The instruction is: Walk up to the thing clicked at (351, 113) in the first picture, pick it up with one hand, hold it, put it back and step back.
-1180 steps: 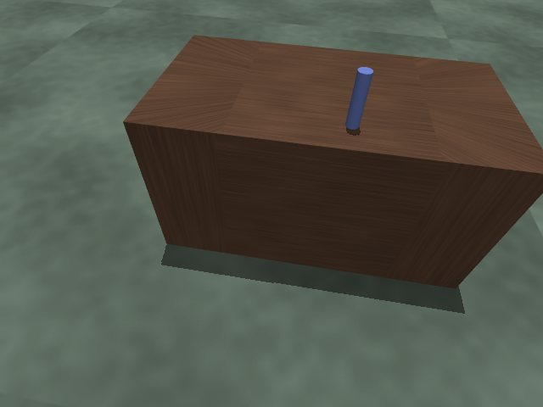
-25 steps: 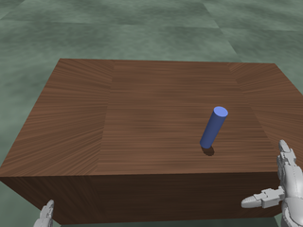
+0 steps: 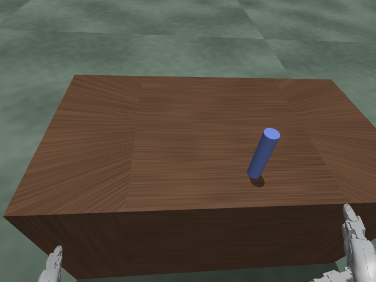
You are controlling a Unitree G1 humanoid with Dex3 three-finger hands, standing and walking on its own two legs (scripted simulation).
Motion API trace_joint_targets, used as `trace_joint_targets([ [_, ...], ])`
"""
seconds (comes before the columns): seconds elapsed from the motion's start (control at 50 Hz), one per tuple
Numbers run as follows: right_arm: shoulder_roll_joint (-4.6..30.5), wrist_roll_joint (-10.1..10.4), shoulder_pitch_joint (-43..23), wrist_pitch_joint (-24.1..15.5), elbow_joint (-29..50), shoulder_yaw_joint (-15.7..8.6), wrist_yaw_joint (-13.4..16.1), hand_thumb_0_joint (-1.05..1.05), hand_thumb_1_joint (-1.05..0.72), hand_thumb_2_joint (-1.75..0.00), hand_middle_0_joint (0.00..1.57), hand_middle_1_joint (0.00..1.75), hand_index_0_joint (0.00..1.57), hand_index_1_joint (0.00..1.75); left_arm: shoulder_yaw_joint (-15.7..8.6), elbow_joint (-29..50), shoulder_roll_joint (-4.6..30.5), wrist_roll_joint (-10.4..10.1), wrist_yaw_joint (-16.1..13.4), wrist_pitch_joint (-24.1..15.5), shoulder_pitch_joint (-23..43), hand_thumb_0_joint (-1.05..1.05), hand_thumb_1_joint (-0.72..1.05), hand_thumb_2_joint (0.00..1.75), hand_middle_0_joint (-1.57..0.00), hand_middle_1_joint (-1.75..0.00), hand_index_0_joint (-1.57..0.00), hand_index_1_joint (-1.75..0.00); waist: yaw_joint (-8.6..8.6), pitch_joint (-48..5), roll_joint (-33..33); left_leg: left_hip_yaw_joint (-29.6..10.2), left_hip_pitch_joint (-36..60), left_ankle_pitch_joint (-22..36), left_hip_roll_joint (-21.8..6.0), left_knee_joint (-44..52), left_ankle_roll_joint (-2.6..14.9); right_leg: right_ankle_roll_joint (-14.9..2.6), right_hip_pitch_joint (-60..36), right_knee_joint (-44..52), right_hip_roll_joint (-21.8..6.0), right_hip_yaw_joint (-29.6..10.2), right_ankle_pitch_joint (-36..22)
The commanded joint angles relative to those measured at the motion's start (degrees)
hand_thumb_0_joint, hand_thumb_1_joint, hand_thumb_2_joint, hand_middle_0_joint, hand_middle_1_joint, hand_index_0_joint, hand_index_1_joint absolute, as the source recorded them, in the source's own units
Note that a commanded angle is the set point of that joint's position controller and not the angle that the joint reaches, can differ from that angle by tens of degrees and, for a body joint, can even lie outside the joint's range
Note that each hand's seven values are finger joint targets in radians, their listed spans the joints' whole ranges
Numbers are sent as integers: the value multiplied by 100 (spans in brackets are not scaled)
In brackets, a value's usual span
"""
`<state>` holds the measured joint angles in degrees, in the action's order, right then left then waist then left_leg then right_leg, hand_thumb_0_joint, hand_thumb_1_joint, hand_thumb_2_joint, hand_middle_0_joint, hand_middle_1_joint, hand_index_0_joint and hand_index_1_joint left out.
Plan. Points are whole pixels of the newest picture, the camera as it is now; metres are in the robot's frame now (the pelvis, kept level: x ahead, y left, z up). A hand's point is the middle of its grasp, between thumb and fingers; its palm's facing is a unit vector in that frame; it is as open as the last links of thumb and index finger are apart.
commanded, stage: sink last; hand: right
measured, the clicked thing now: (261, 155) +0.47 -0.24 -0.03
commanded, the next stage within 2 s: home in 0.06 s
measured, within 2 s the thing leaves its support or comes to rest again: neither
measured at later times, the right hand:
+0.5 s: hand (284, 280) +0.16 -0.21 -0.07, palm faces +0.13 +0.96 -0.26, open 17.5 cm
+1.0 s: hand (267, 273) +0.18 -0.19 -0.10, palm faces +0.07 +0.97 -0.23, open 17.5 cm
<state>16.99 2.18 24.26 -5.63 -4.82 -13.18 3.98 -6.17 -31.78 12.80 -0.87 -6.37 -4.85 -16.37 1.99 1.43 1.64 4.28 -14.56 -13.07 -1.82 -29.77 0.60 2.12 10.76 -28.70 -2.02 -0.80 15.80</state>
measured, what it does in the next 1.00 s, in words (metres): stands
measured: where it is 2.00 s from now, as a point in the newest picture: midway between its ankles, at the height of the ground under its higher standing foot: outside the picture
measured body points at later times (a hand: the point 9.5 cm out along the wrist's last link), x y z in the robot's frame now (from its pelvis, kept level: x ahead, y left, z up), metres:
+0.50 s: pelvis -0.01 -0.01 +0.01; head +0.00 -0.01 +0.46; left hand +0.16 +0.21 -0.09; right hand +0.15 -0.26 -0.05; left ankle +0.03 +0.11 -0.74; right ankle +0.00 -0.15 -0.74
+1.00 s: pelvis +0.01 -0.01 +0.01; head +0.02 -0.01 +0.46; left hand +0.14 +0.22 -0.10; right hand +0.17 -0.24 -0.08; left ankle +0.03 +0.11 -0.74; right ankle +0.00 -0.15 -0.74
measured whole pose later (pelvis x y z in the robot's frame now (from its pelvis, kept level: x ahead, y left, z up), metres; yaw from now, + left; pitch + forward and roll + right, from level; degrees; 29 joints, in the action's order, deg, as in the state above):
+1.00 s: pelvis +0.01 -0.01 +0.01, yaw +1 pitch -2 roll +0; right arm 10.0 0.5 11.9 -6.4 -35.6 0.0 4.4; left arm 0.0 -40.6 11.7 -0.5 -2.5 -2.9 -11.9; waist 0.8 3.2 0.4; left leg 2.8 -12.5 -10.3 -1.8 -24.4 -0.4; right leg 1.2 8.7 -24.6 -1.8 0.9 14.4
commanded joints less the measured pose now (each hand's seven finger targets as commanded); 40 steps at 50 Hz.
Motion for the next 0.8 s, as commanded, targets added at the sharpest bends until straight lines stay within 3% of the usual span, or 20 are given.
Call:
trace_joint_targets([
  [0.0,1262,31,-327,-537,1149,-802,80,0,53,-6,5,6,5,6,-256,760,773,42,1,-441,752,0,-50,5,-5,-5,-6,-5,95,-313,-60,-135,549,-189,-70,940,-106,-295,305,663,316,351,-251],
  [0.04,1129,31,-213,-596,863,-748,48,0,51,-6,5,6,5,6,-311,972,874,33,23,-491,819,0,-50,5,-5,-5,-6,-5,19,-218,-270,-88,502,-160,-34,967,-109,-302,232,718,283,325,-291],
  [0.06,1273,27,-213,-618,770,-903,56,0,51,-6,5,6,5,6,-414,711,919,35,30,-480,619,0,-50,5,-5,-5,-6,-5,67,-307,-286,-20,626,44,2,941,-112,-311,217,749,277,307,-422],
  [0.1,1200,21,-151,-689,560,-852,23,0,50,-6,5,6,6,6,-361,966,878,20,57,-501,697,0,-50,5,-6,-5,-6,-5,25,-322,-402,-5,664,147,2,970,-111,-318,107,771,290,320,-532],
  [0.12,992,30,-155,-715,494,-654,-23,0,49,-6,5,6,6,6,-326,910,843,19,82,-494,662,0,-50,5,-6,-5,-6,-5,-21,-123,-470,-51,522,76,-28,1041,-118,-311,78,768,300,350,-523],
  [0.14,1067,29,-274,-716,337,-709,-35,0,49,-6,5,6,6,6,-454,761,917,2,68,-487,571,0,-50,5,-5,-5,-6,-5,-74,-127,-504,-60,466,65,-29,1081,-123,-320,5,800,295,351,-517],
  [0.18,902,36,-390,-748,233,-521,-82,0,52,-7,6,6,6,6,-79,741,597,-25,146,-490,607,0,-34,21,-13,-19,-13,-19,-21,110,-353,-23,406,-230,7,1140,-99,-316,114,951,272,320,-214],
  [0.22,831,-3,-556,-793,157,-368,-98,0,56,-5,5,5,5,5,163,762,320,-44,182,-523,752,0,-18,37,-13,-19,-13,-19,-15,41,-238,-9,481,-182,26,1145,-89,-310,129,1002,278,327,-215],
  [0.28,636,-42,-846,-832,69,-13,-130,0,56,-5,5,5,5,5,481,554,88,-22,206,-584,873,0,6,61,-15,-21,-15,-21,-86,-72,9,-27,531,-34,36,1097,-75,-299,85,1030,268,334,-266],
  [0.32,524,-81,-813,-773,-184,161,-109,0,58,-4,5,5,5,5,610,364,27,-13,224,-611,1081,0,22,65,-16,-22,-15,-22,-34,-214,190,40,629,168,87,979,-36,-269,142,1060,240,296,-371],
  [0.38,435,-127,-847,-659,-672,419,-89,0,55,-5,5,5,5,5,158,137,660,51,155,-604,1138,0,46,69,-16,-23,-16,-23,-239,-370,85,61,584,310,131,939,-30,-256,51,1040,203,266,-464],
  [0.4,381,-137,-948,-632,-842,507,-98,0,56,-5,5,5,5,5,195,72,642,59,160,-621,1137,0,54,73,-17,-25,-17,-25,-257,-328,87,67,569,270,124,955,-38,-256,45,1029,196,265,-397],
  [0.46,340,-174,-1196,-497,-1348,630,-77,0,58,-4,5,5,5,5,-79,42,915,56,115,-599,1161,0,75,81,-18,-27,-18,-27,-385,-453,-168,69,524,361,118,979,-66,-281,-53,967,197,260,-475],
  [0.5,257,-202,-1385,-442,-1596,764,-78,0,56,-5,5,5,5,5,103,-32,647,48,144,-585,1074,0,84,87,-19,-28,-19,-29,-337,-518,-201,53,578,358,106,981,-71,-284,-77,945,203,264,-491],
  [0.54,296,-196,-1630,-409,-1740,770,-70,0,58,-4,5,5,5,5,241,240,490,2,159,-605,1410,0,89,90,-20,-29,-20,-29,-227,-508,-269,35,637,178,83,1022,-67,-285,6,975,216,281,-341],
  [0.56,181,-195,-1702,-391,-1940,920,-72,0,59,-3,5,5,5,5,284,58,425,10,167,-576,1208,0,90,90,-20,-29,-20,-30,-271,-495,-252,31,656,227,102,1010,-57,-277,6,982,192,285,-362],
  [0.64,161,-188,-1857,-357,-2127,988,-21,0,59,-3,5,5,5,5,512,141,151,-17,230,-537,1338,0,90,90,-20,-30,-20,-30,-123,-790,213,0,933,767,93,894,-13,-201,9,911,200,315,-885],
  [0.74,66,-143,-1648,-221,-2398,1115,-46,0,57,-4,5,5,5,5,421,73,314,-27,270,-420,1324,0,90,90,-20,-30,-20,-30,-127,-728,112,11,994,1110,115,906,-21,-203,-17,883,189,340,-1241],
  [0.76,430,-149,-1527,-287,-2058,464,112,0,56,-5,5,5,5,5,297,-282,746,75,286,-296,685,0,90,90,-20,-30,-20,-30,43,-548,290,-66,978,794,138,928,4,-197,77,910,261,397,-890],
  [0.78,-80,-156,-1322,-253,-2436,1038,41,0,54,-6,5,5,5,5,412,-150,602,44,308,-260,852,0,90,90,-20,-30,-20,-30,-128,-216,-67,-40,803,543,161,1001,-14,-233,192,957,236,401,-626],
])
